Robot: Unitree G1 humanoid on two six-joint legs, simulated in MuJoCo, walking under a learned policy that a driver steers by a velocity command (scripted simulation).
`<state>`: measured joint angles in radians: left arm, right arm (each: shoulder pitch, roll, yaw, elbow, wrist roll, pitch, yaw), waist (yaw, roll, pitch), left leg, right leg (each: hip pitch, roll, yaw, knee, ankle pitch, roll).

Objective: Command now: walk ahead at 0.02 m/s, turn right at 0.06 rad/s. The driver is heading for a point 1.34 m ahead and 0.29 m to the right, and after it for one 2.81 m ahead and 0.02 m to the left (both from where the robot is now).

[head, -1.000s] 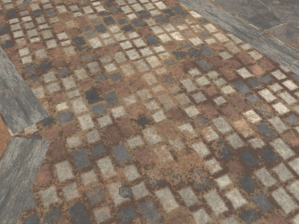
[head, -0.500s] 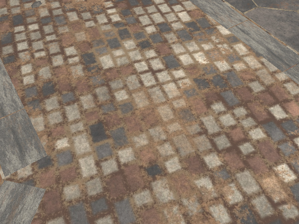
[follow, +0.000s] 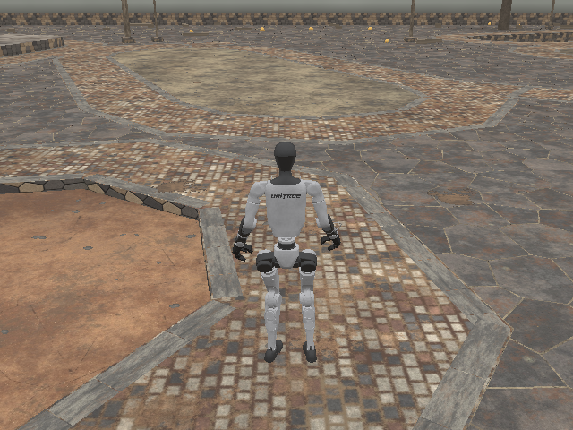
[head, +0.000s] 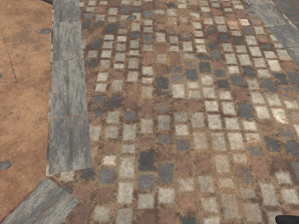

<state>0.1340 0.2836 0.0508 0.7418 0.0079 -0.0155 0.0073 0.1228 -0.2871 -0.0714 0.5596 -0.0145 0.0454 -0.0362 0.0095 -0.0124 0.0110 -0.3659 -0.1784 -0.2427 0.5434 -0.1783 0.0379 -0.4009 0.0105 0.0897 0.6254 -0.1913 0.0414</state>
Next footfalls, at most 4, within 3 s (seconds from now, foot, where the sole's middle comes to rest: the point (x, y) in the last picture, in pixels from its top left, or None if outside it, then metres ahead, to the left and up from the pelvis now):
0.34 left None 0.08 0.08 -0.77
0.74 right None -0.07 -0.14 -0.77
1.20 left None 0.37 0.02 -0.77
1.68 right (167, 159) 0.80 -0.06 -0.77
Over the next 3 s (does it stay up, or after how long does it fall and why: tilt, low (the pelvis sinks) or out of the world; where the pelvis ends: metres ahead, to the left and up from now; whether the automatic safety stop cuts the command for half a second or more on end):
stays up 1.48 -0.30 -0.01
